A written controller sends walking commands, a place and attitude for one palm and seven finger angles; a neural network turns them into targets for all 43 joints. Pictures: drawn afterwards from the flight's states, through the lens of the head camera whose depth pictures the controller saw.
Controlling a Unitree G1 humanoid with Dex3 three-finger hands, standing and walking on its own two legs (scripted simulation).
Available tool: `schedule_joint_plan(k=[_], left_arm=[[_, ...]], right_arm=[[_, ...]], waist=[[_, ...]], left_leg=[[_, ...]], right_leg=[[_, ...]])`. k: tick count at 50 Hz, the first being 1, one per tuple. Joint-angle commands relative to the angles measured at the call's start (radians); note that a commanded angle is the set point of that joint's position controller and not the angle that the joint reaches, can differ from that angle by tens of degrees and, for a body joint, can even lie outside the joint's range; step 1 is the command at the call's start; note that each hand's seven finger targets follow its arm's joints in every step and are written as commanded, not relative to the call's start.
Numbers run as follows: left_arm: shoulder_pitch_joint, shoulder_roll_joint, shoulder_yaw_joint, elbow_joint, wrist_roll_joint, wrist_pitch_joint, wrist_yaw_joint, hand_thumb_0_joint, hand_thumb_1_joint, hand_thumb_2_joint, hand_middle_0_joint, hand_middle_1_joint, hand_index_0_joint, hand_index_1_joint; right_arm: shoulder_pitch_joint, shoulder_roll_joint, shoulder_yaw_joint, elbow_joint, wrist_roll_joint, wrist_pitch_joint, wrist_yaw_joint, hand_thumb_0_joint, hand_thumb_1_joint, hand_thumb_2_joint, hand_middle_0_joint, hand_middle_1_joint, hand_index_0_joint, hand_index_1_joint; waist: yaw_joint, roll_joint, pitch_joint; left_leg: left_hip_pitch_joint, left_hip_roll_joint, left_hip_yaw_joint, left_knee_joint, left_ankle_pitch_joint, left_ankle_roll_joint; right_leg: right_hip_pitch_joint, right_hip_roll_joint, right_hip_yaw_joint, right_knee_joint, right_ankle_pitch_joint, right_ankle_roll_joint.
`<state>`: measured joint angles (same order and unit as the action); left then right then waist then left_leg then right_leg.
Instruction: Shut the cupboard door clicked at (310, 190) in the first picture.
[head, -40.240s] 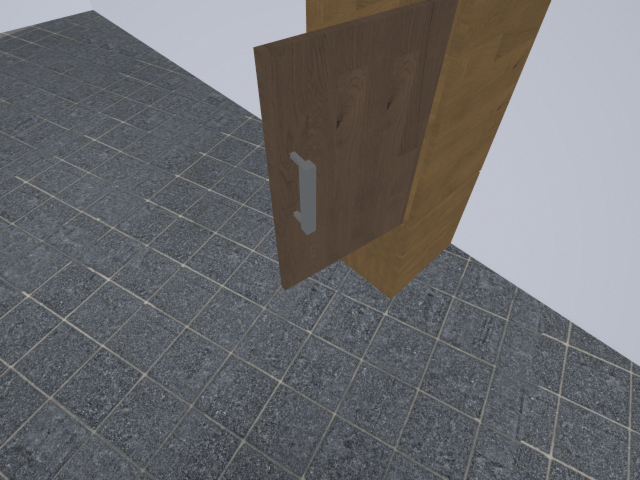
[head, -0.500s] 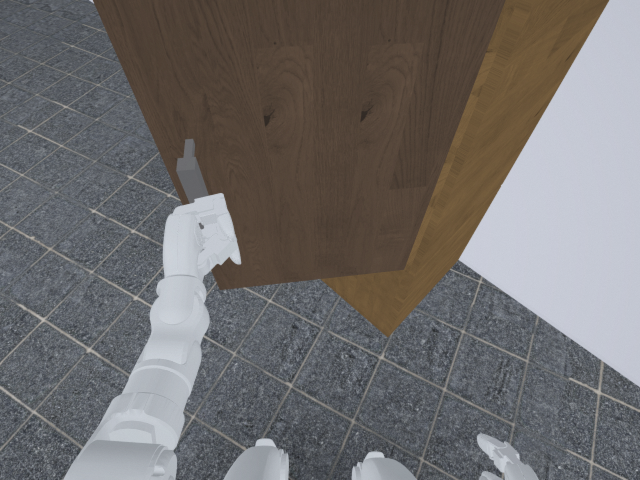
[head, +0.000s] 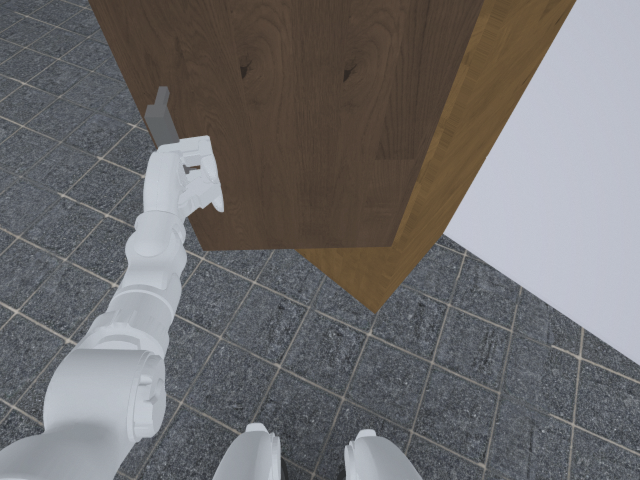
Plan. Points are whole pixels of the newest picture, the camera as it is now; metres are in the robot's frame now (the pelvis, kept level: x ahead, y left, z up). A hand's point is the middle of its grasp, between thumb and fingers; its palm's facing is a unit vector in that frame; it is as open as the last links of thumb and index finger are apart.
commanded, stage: push the door shut along its arc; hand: left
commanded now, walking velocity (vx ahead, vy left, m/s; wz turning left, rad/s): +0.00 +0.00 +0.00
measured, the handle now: (177, 149) +0.54 +0.18 +0.06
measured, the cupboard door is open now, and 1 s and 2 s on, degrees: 44 31 21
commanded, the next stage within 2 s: pull the fist back off the door in 1.20 s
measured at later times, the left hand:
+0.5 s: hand (235, 150) +0.53 +0.10 +0.07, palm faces -0.18 -0.98 -0.04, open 3.1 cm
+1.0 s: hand (254, 120) +0.58 +0.07 +0.08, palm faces -0.29 -0.96 -0.04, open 2.8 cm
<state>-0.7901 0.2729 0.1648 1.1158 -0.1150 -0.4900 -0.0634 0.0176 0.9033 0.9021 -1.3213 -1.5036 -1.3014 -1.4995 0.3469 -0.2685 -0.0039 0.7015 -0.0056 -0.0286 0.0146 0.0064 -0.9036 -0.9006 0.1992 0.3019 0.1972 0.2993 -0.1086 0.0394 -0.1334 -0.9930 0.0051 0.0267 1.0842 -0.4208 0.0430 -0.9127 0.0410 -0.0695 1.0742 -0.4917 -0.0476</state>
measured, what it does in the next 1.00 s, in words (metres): stands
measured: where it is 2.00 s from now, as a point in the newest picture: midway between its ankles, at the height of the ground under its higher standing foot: outside the picture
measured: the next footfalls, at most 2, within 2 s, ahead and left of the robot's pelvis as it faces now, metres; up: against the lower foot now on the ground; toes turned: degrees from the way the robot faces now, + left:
none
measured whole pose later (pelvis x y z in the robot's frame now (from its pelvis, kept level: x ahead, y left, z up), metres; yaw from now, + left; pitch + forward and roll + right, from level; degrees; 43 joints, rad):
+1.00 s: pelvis +0.00 +0.00 -0.03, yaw -2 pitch +28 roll -4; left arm -1.27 0.52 0.23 1.35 -0.04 -0.31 -0.28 -0.03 0.87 0.94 -1.30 -1.50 -1.30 -1.50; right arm 0.42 -0.27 0.03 0.68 -0.02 -0.03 0.04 0.00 -0.90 -0.90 0.20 0.30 0.20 0.30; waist -0.25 0.07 -0.13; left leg -1.25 0.04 0.00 1.23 -0.47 0.05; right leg -1.15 0.07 -0.09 1.18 -0.52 -0.05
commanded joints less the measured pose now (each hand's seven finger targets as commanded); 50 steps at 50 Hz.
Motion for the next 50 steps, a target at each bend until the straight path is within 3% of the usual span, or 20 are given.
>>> schedule_joint_plan(k=[1, 6, 13, 15, 16, 17, 18, 20, 22, 23, 25, 30, 32, 35, 39, 41, 42, 44, 48, 50], left_arm=[[-0.572, 0.153, 0.023, -0.174, 0.003, -0.064, -0.038, 0.000, 0.900, 0.900, -1.300, -1.500, -1.300, -1.500], [-0.632, 0.168, 0.018, -0.174, 0.004, -0.066, -0.078, 0.000, 0.900, 0.900, -1.300, -1.500, -1.300, -1.500], [-0.724, 0.196, 0.029, -0.125, -0.004, -0.030, -0.108, 0.000, 0.900, 0.900, -1.300, -1.500, -1.300, -1.500], [-0.749, 0.242, 0.057, -0.119, 0.005, -0.025, -0.112, 0.000, 0.900, 0.900, -1.300, -1.500, -1.300, -1.500], [-0.754, 0.227, 0.048, -0.113, 0.004, -0.019, -0.117, 0.000, 0.900, 0.900, -1.300, -1.500, -1.300, -1.500], [-0.737, 0.264, 0.080, -0.094, 0.005, -0.013, -0.118, 0.000, 0.900, 0.900, -1.300, -1.500, -1.300, -1.500], [-0.760, 0.271, 0.076, -0.100, 0.010, -0.014, -0.121, 0.000, 0.900, 0.900, -1.300, -1.500, -1.300, -1.500], [-0.776, 0.250, 0.056, -0.109, 0.019, -0.014, -0.130, 0.000, 0.900, 0.900, -1.300, -1.500, -1.300, -1.500], [-0.788, 0.261, 0.061, -0.078, 0.018, 0.000, -0.139, 0.000, 0.900, 0.900, -1.300, -1.500, -1.300, -1.500], [-0.797, 0.298, 0.091, -0.078, 0.015, 0.001, -0.140, 0.000, 0.900, 0.900, -1.300, -1.500, -1.300, -1.500], [-0.814, 0.274, 0.067, -0.070, 0.024, 0.012, -0.148, 0.000, 0.900, 0.900, -1.300, -1.500, -1.300, -1.500], [-0.815, 0.353, 0.133, -0.033, 0.040, 0.043, -0.146, 0.000, 0.900, 0.900, -1.300, -1.500, -1.300, -1.500], [-0.802, 0.345, 0.124, -0.010, 0.050, 0.059, -0.152, 0.000, 0.900, 0.900, -1.300, -1.500, -1.300, -1.500], [-0.845, 0.415, 0.161, -0.009, 0.058, 0.073, -0.162, 0.000, 0.900, 0.900, -1.300, -1.500, -1.300, -1.500], [-0.884, 0.378, 0.125, -0.035, 0.059, 0.077, -0.190, 0.000, 0.900, 0.900, -1.300, -1.500, -1.300, -1.500], [-0.940, 0.349, 0.090, -0.011, 0.057, 0.094, -0.199, 0.000, 0.900, 0.900, -1.300, -1.500, -1.300, -1.500], [-0.958, 0.372, 0.100, 0.015, 0.059, 0.102, -0.201, 0.000, 0.900, 0.900, -1.300, -1.500, -1.300, -1.500], [-1.001, 0.391, 0.102, 0.015, 0.063, 0.108, -0.205, 0.000, 0.900, 0.900, -1.300, -1.500, -1.300, -1.500], [-1.084, 0.320, 0.045, -0.010, 0.061, 0.115, -0.220, 0.000, 0.900, 0.900, -1.300, -1.500, -1.300, -1.500], [-1.093, 0.327, 0.046, 0.032, 0.063, 0.133, -0.224, 0.000, 0.900, 0.900, -1.300, -1.500, -1.300, -1.500]], right_arm=[[0.110, -0.161, -0.054, -0.078, 0.004, -0.024, -0.008, 0.000, -0.900, -0.900, 0.200, 0.300, 0.200, 0.300], [0.135, -0.169, -0.057, -0.075, 0.002, -0.027, -0.002, 0.000, -0.900, -0.900, 0.200, 0.300, 0.200, 0.300], [0.171, -0.180, -0.054, -0.067, 0.002, -0.029, 0.000, 0.000, -0.900, -0.900, 0.200, 0.300, 0.200, 0.300], [0.176, -0.186, -0.053, -0.063, 0.001, -0.027, -0.001, 0.000, -0.900, -0.900, 0.200, 0.300, 0.200, 0.300], [0.176, -0.183, -0.053, -0.065, 0.001, -0.028, 0.002, 0.000, -0.900, -0.900, 0.200, 0.300, 0.200, 0.300], [0.180, -0.185, -0.050, -0.067, 0.000, -0.026, 0.004, 0.000, -0.900, -0.900, 0.200, 0.300, 0.200, 0.300], [0.191, -0.188, -0.050, -0.067, -0.002, -0.026, 0.003, 0.000, -0.900, -0.900, 0.200, 0.300, 0.200, 0.300], [0.191, -0.185, -0.052, -0.069, -0.002, -0.024, 0.009, 0.000, -0.900, -0.900, 0.200, 0.300, 0.200, 0.300], [0.201, -0.187, -0.050, -0.064, -0.001, -0.019, 0.010, 0.000, -0.900, -0.900, 0.200, 0.300, 0.200, 0.300], [0.213, -0.192, -0.049, -0.066, -0.002, -0.018, 0.008, 0.000, -0.900, -0.900, 0.200, 0.300, 0.200, 0.300], [0.212, -0.188, -0.048, -0.068, -0.001, -0.015, 0.011, 0.000, -0.900, -0.900, 0.200, 0.300, 0.200, 0.300], [0.240, -0.192, -0.042, -0.077, -0.008, -0.002, 0.017, 0.000, -0.900, -0.900, 0.200, 0.300, 0.200, 0.300], [0.246, -0.191, -0.042, -0.083, -0.007, 0.005, 0.020, 0.000, -0.900, -0.900, 0.200, 0.300, 0.200, 0.300], [0.258, -0.195, -0.036, -0.090, -0.008, 0.012, 0.017, 0.000, -0.900, -0.900, 0.200, 0.300, 0.200, 0.300], [0.272, -0.192, -0.041, -0.084, -0.007, 0.011, 0.018, 0.000, -0.900, -0.900, 0.200, 0.300, 0.200, 0.300], [0.274, -0.193, -0.040, -0.070, -0.006, 0.009, 0.016, 0.000, -0.900, -0.900, 0.200, 0.300, 0.200, 0.300], [0.279, -0.197, -0.038, -0.064, -0.004, 0.009, 0.013, 0.000, -0.900, -0.900, 0.200, 0.300, 0.200, 0.300], [0.286, -0.200, -0.034, -0.058, -0.006, 0.001, 0.008, 0.000, -0.900, -0.900, 0.200, 0.300, 0.200, 0.300], [0.302, -0.198, -0.040, -0.041, -0.016, -0.014, 0.010, 0.000, -0.900, -0.900, 0.200, 0.300, 0.200, 0.300], [0.299, -0.205, -0.037, -0.029, -0.017, -0.017, 0.009, 0.000, -0.900, -0.900, 0.200, 0.300, 0.200, 0.300]], waist=[[-0.082, -0.006, -0.398], [-0.088, 0.060, -0.454], [-0.123, 0.065, -0.451], [-0.123, 0.065, -0.467], [-0.127, 0.074, -0.468], [-0.112, 0.079, -0.471], [-0.127, 0.076, -0.484], [-0.127, 0.110, -0.500], [-0.144, 0.072, -0.477], [-0.136, 0.089, -0.488], [-0.142, 0.114, -0.503], [-0.138, 0.101, -0.520], [-0.147, 0.085, -0.504], [-0.156, 0.073, -0.510], [-0.161, 0.119, -0.550], [-0.197, 0.109, -0.501], [-0.203, 0.096, -0.480], [-0.209, 0.129, -0.506], [-0.231, 0.203, -0.545], [-0.244, 0.181, -0.526]], left_leg=[[0.336, 0.007, -0.100, -0.101, 0.123, 0.000], [0.381, 0.012, -0.116, -0.086, 0.158, -0.005], [0.365, 0.017, -0.130, -0.062, 0.165, 0.001], [0.357, 0.021, -0.135, -0.053, 0.170, -0.001], [0.358, 0.020, -0.133, -0.048, 0.173, 0.000], [0.338, 0.019, -0.128, -0.044, 0.171, -0.002], [0.349, 0.020, -0.133, -0.040, 0.190, 0.001], [0.380, 0.025, -0.139, -0.034, 0.215, -0.004], [0.352, 0.027, -0.138, -0.026, 0.209, -0.001], [0.352, 0.026, -0.139, -0.023, 0.226, 0.000], [0.367, 0.029, -0.142, -0.015, 0.244, -0.003], [0.322, 0.029, -0.131, 0.006, 0.283, 0.001], [0.299, 0.029, -0.125, 0.010, 0.282, 0.003], [0.241, 0.028, -0.112, 0.028, 0.280, 0.011], [0.299, 0.031, -0.125, 0.036, 0.309, 0.005], [0.283, 0.034, -0.127, 0.043, 0.266, 0.009], [0.254, 0.035, -0.126, 0.047, 0.242, 0.012], [0.258, 0.034, -0.128, 0.057, 0.253, 0.014], [0.354, 0.038, -0.157, 0.070, 0.312, 0.010], [0.331, 0.041, -0.157, 0.082, 0.282, 0.010]], right_leg=[[0.039, -0.006, 0.081, -0.169, 0.187, 0.024], [-0.001, -0.003, 0.074, -0.145, 0.193, 0.016], [-0.048, 0.004, 0.068, -0.133, 0.187, 0.015], [-0.053, 0.003, 0.068, -0.123, 0.185, 0.015], [-0.060, 0.004, 0.069, -0.125, 0.186, 0.016], [-0.040, 0.005, 0.073, -0.123, 0.185, 0.014], [-0.051, 0.006, 0.067, -0.113, 0.198, 0.014], [-0.078, 0.007, 0.066, -0.108, 0.209, 0.013], [-0.072, 0.010, 0.068, -0.113, 0.212, 0.016], [-0.071, 0.011, 0.065, -0.104, 0.218, 0.012], [-0.094, 0.011, 0.064, -0.097, 0.227, 0.012], [-0.064, 0.014, 0.066, -0.082, 0.267, 0.015], [-0.057, 0.016, 0.068, -0.085, 0.276, 0.018], [-0.023, 0.018, 0.080, -0.079, 0.300, 0.022], [-0.063, 0.021, 0.071, -0.072, 0.305, 0.018], [-0.110, 0.024, 0.070, -0.085, 0.261, 0.021], [-0.110, 0.025, 0.075, -0.089, 0.242, 0.021], [-0.124, 0.024, 0.075, -0.081, 0.242, 0.019], [-0.215, 0.028, 0.055, -0.060, 0.243, 0.011], [-0.240, 0.030, 0.049, -0.062, 0.218, 0.012]])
